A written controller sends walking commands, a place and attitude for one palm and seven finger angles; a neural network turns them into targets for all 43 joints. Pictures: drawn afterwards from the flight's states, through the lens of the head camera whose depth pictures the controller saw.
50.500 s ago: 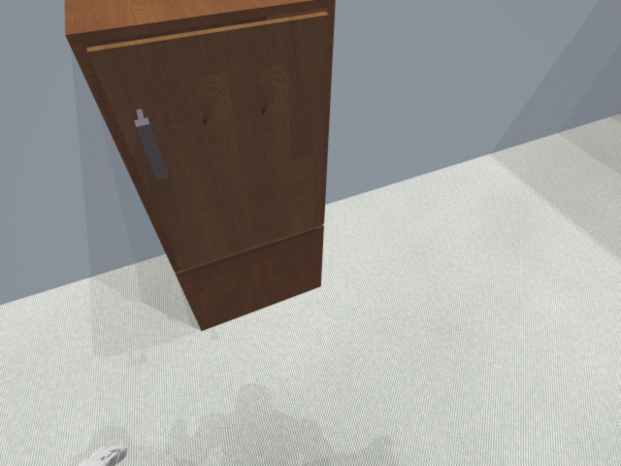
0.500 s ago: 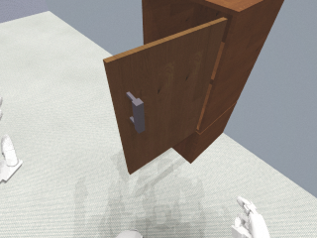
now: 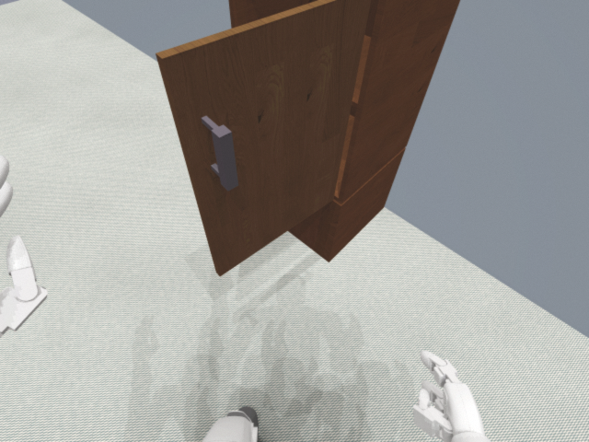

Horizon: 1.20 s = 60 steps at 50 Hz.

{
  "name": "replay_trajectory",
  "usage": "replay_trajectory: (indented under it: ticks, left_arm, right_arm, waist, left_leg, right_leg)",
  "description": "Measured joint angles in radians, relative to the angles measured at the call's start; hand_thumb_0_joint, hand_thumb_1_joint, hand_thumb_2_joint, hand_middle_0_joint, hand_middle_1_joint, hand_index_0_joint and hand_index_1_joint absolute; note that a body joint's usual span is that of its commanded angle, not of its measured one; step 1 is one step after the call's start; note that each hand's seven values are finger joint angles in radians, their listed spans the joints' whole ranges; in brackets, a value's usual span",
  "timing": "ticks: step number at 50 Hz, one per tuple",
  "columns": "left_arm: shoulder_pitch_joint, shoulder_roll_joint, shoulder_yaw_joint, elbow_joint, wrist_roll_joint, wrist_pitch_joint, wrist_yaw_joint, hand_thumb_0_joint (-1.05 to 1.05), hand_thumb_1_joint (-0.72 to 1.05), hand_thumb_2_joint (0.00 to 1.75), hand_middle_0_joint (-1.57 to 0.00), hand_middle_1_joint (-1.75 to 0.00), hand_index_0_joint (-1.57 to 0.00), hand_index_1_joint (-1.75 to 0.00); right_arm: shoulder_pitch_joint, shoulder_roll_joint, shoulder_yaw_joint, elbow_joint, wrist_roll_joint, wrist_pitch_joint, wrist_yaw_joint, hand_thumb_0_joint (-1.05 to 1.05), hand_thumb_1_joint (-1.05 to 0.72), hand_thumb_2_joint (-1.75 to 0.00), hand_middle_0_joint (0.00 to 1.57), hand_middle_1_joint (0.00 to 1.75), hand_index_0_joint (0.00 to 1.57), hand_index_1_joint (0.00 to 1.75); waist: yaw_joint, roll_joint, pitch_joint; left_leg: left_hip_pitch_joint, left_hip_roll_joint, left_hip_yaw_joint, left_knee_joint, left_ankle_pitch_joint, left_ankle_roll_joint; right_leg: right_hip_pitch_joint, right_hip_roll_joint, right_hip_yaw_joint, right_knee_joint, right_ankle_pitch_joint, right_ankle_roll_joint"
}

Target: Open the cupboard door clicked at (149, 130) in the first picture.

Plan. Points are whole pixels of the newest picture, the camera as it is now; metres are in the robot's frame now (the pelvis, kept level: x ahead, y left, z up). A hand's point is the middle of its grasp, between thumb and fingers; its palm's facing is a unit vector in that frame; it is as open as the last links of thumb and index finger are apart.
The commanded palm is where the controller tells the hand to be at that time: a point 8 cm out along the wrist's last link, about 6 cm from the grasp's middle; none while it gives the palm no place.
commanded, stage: stop stepping back and stand still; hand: left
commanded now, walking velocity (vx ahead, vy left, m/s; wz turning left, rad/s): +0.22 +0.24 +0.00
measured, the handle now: (218, 153) +0.54 +0.18 +0.05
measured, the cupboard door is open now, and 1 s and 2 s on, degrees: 84 84 84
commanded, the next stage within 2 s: let the arm hang, fingers relaxed in 1.48 s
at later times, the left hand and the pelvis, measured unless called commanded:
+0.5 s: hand out of the picture +0.12 +0.24 +0.18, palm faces +0.43 -0.74 -0.52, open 7.5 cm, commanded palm +0.08 +0.28 +0.19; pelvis -0.07 -0.02 +0.01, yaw +0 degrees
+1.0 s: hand out of the picture +0.13 +0.28 +0.17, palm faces +0.45 -0.76 -0.48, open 7.5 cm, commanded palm +0.06 +0.31 +0.19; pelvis -0.07 +0.01 +0.01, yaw +1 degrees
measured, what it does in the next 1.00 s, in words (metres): steps on the spot: left foot, then left foot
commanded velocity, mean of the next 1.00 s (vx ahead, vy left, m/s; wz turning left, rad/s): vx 0.12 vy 0.05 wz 0.00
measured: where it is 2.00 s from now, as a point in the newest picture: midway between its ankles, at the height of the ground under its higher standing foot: outside the picture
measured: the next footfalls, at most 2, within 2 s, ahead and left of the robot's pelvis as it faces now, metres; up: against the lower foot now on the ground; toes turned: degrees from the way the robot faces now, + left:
left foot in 0.16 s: +0.04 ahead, +0.08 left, +0.00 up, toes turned +2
left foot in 0.74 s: -0.05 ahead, +0.14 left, +0.00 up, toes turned +6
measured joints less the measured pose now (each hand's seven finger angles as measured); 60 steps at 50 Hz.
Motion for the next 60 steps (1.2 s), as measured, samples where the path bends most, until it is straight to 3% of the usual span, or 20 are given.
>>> replay_trajectory:
  ticks: [2, 4, 6, 8, 11, 16, 18, 21, 24, 27, 29, 32, 37, 39, 42, 45, 49, 54, 60]
  left_arm:
    - [0.017, 0.010, -0.019, 0.022, 0.007, -0.002, -0.009, 0.02, 0.89, 0.90, -0.21, -0.30, -0.21, -0.30]
    - [0.057, 0.032, -0.002, 0.035, 0.012, 0.007, -0.013, 0.02, 0.88, 0.90, -0.22, -0.30, -0.21, -0.30]
    - [0.089, 0.044, 0.023, 0.049, 0.013, 0.018, -0.010, 0.02, 0.88, 0.90, -0.22, -0.30, -0.21, -0.30]
    - [0.098, 0.039, 0.035, 0.065, 0.005, 0.031, -0.004, 0.02, 0.88, 0.90, -0.22, -0.30, -0.21, -0.30]
    - [0.061, 0.033, 0.026, 0.091, -0.003, 0.052, 0.006, 0.02, 0.88, 0.90, -0.22, -0.30, -0.21, -0.30]
    - [0.062, 0.024, 0.001, 0.066, 0.011, 0.069, 0.002, 0.02, 0.89, 0.90, -0.22, -0.30, -0.21, -0.30]
    - [0.078, 0.035, 0.005, 0.046, 0.014, 0.057, 0.000, 0.02, 0.89, 0.90, -0.22, -0.30, -0.21, -0.30]
    - [0.089, 0.034, 0.011, 0.057, 0.021, 0.035, -0.003, 0.02, 0.88, 0.90, -0.22, -0.30, -0.21, -0.30]
    - [0.093, 0.020, 0.020, 0.086, 0.025, 0.019, -0.002, 0.02, 0.88, 0.90, -0.22, -0.30, -0.21, -0.30]
    - [0.063, -0.033, 0.013, 0.155, 0.025, 0.007, -0.005, 0.02, 0.88, 0.90, -0.22, -0.30, -0.21, -0.30]
    - [0.027, -0.061, -0.004, 0.208, 0.032, 0.011, -0.003, 0.02, 0.88, 0.90, -0.22, -0.30, -0.21, -0.30]
    - [-0.020, -0.084, -0.040, 0.239, 0.041, 0.029, 0.004, 0.02, 0.89, 0.90, -0.21, -0.30, -0.21, -0.30]
    - [0.004, -0.073, -0.054, 0.122, 0.042, 0.031, 0.013, 0.02, 0.89, 0.90, -0.22, -0.30, -0.21, -0.30]
    - [0.018, -0.036, -0.025, 0.079, 0.038, 0.024, 0.017, 0.02, 0.88, 0.90, -0.22, -0.30, -0.21, -0.30]
    - [0.041, 0.012, 0.024, 0.059, 0.033, 0.014, 0.014, 0.02, 0.88, 0.90, -0.22, -0.30, -0.21, -0.30]
    - [0.035, 0.017, 0.041, 0.078, 0.027, 0.005, 0.014, 0.02, 0.88, 0.90, -0.22, -0.30, -0.21, -0.30]
    - [0.017, -0.021, 0.016, 0.127, 0.019, 0.010, 0.009, 0.02, 0.89, 0.90, -0.21, -0.30, -0.21, -0.30]
    - [0.018, -0.052, -0.026, 0.153, 0.018, 0.044, -0.006, 0.02, 0.89, 0.90, -0.21, -0.30, -0.21, -0.30]
    - [0.030, -0.027, -0.018, 0.089, 0.018, 0.050, -0.005, 0.02, 0.89, 0.90, -0.22, -0.30, -0.21, -0.30]
  right_arm:
    - [0.008, -0.014, 0.001, 0.022, 0.003, 0.022, -0.008, 0.01, -0.90, -0.90, 0.20, 0.30, 0.21, 0.30]
    - [0.034, -0.018, 0.006, 0.019, 0.014, 0.045, -0.019, 0.02, -0.90, -0.90, 0.20, 0.30, 0.21, 0.30]
    - [0.058, -0.030, 0.009, 0.004, 0.020, 0.056, -0.031, 0.02, -0.90, -0.90, 0.20, 0.30, 0.21, 0.30]
    - [0.073, -0.057, 0.003, -0.011, 0.023, 0.055, -0.039, 0.02, -0.90, -0.90, 0.20, 0.30, 0.21, 0.30]
    - [0.068, -0.078, -0.021, -0.015, 0.032, 0.050, -0.037, 0.02, -0.90, -0.90, 0.20, 0.30, 0.20, 0.30]
    - [0.078, -0.075, -0.025, -0.045, 0.016, 0.014, -0.015, 0.02, -0.90, -0.90, 0.20, 0.30, 0.20, 0.30]
    - [0.086, -0.067, -0.018, -0.052, 0.014, 0.008, -0.014, 0.02, -0.90, -0.90, 0.20, 0.30, 0.20, 0.30]
    - [0.101, -0.056, -0.016, -0.049, 0.012, 0.025, -0.020, 0.01, -0.90, -0.90, 0.20, 0.30, 0.20, 0.30]
    - [0.118, -0.045, -0.022, -0.020, 0.009, 0.051, -0.022, 0.01, -0.90, -0.90, 0.20, 0.30, 0.20, 0.30]
    - [0.129, -0.049, -0.018, 0.019, 0.005, 0.060, -0.023, 0.02, -0.90, -0.90, 0.20, 0.30, 0.20, 0.30]
    - [0.140, -0.053, -0.015, 0.030, 0.006, 0.057, -0.031, 0.02, -0.90, -0.90, 0.20, 0.30, 0.20, 0.30]
    - [0.146, -0.059, -0.017, 0.042, 0.004, 0.040, -0.046, 0.02, -0.90, -0.90, 0.20, 0.30, 0.21, 0.30]
    - [0.127, -0.074, -0.029, 0.013, -0.003, 0.010, -0.054, 0.02, -0.90, -0.90, 0.20, 0.30, 0.21, 0.30]
    - [0.106, -0.056, -0.033, 0.003, 0.002, 0.009, -0.050, 0.02, -0.90, -0.90, 0.20, 0.30, 0.20, 0.30]
    - [0.096, -0.034, -0.024, -0.015, 0.009, 0.001, -0.038, 0.02, -0.90, -0.90, 0.20, 0.30, 0.20, 0.30]
    - [0.084, -0.028, -0.013, -0.021, 0.017, -0.005, -0.028, 0.02, -0.90, -0.90, 0.20, 0.30, 0.20, 0.30]
    - [0.054, -0.029, -0.005, -0.016, 0.020, 0.006, -0.017, 0.02, -0.90, -0.90, 0.20, 0.30, 0.20, 0.30]
    - [0.046, -0.024, 0.002, -0.019, 0.019, 0.024, -0.021, 0.02, -0.90, -0.90, 0.20, 0.30, 0.21, 0.30]
    - [0.060, -0.018, 0.005, -0.037, 0.017, 0.022, -0.025, 0.02, -0.90, -0.90, 0.20, 0.30, 0.21, 0.30]
  waist:
    - [-0.007, -0.005, -0.007]
    - [-0.017, -0.037, -0.027]
    - [-0.033, -0.055, -0.044]
    - [-0.049, -0.042, -0.053]
    - [-0.067, -0.047, -0.035]
    - [-0.076, -0.053, -0.006]
    - [-0.076, -0.052, -0.004]
    - [-0.078, -0.013, -0.009]
    - [-0.041, -0.008, -0.037]
    - [-0.016, -0.015, -0.055]
    - [-0.019, -0.014, -0.062]
    - [-0.026, -0.019, -0.051]
    - [-0.040, -0.009, -0.010]
    - [-0.038, -0.037, 0.017]
    - [-0.037, -0.043, 0.016]
    - [-0.036, -0.011, 0.012]
    - [-0.035, 0.015, 0.015]
    - [-0.032, 0.003, 0.031]
    - [-0.025, -0.020, 0.054]
  left_leg:
    - [-0.013, -0.044, -0.015, 0.185, -0.145, 0.000]
    - [0.029, -0.085, 0.009, 0.237, -0.182, 0.007]
    - [0.106, -0.108, 0.037, 0.179, -0.167, 0.020]
    - [0.208, -0.117, 0.056, 0.042, -0.066, 0.035]
    - [0.270, -0.134, 0.057, -0.055, -0.107, 0.094]
    - [0.287, -0.134, 0.060, -0.073, -0.064, 0.090]
    - [0.281, -0.134, 0.057, -0.069, -0.053, 0.084]
    - [0.252, -0.117, 0.030, -0.020, -0.105, 0.069]
    - [0.147, -0.121, 0.005, 0.249, -0.256, 0.038]
    - [0.094, -0.105, 0.002, 0.440, -0.215, 0.026]
    - [0.111, -0.078, 0.009, 0.401, -0.193, 0.030]
    - [0.192, -0.049, 0.025, 0.222, -0.208, 0.044]
    - [0.361, -0.031, 0.026, -0.089, -0.142, 0.054]
    - [0.365, -0.041, 0.037, -0.067, -0.128, 0.017]
    - [0.367, -0.039, 0.045, -0.039, -0.159, -0.001]
    - [0.360, -0.025, 0.039, -0.016, -0.177, 0.001]
    - [0.351, -0.025, 0.045, -0.007, -0.181, 0.007]
    - [0.367, -0.041, 0.058, -0.051, -0.156, 0.019]
    - [0.373, -0.045, 0.058, -0.082, -0.132, 0.023]
  right_leg:
    - [-0.003, -0.009, 0.011, -0.004, 0.020, 0.002]
    - [-0.004, -0.031, 0.028, -0.013, 0.035, 0.005]
    - [-0.006, -0.042, 0.037, -0.013, 0.040, 0.005]
    - [-0.019, -0.036, 0.032, 0.017, 0.033, 0.010]
    - [-0.078, -0.047, 0.019, 0.149, 0.023, 0.037]
    - [-0.133, -0.053, -0.011, 0.186, -0.017, 0.042]
    - [-0.127, -0.055, -0.030, 0.134, 0.020, 0.037]
    - [-0.117, -0.038, -0.063, 0.094, 0.110, -0.009]
    - [-0.136, -0.036, -0.057, 0.075, 0.131, -0.049]
    - [-0.134, -0.046, -0.039, 0.031, 0.168, -0.038]
    - [-0.127, -0.057, -0.047, 0.002, 0.186, -0.032]
    - [-0.125, -0.073, -0.065, -0.010, 0.194, -0.026]
    - [-0.152, -0.064, -0.086, 0.052, 0.165, -0.007]
    - [-0.157, -0.077, -0.070, 0.089, 0.147, 0.001]
    - [-0.149, -0.074, -0.058, 0.096, 0.137, 0.005]
    - [-0.135, -0.061, -0.064, 0.075, 0.145, 0.007]
    - [-0.138, -0.061, -0.058, 0.064, 0.154, 0.013]
    - [-0.131, -0.073, -0.045, 0.036, 0.175, 0.027]
    - [-0.121, -0.075, -0.046, -0.001, 0.203, 0.031]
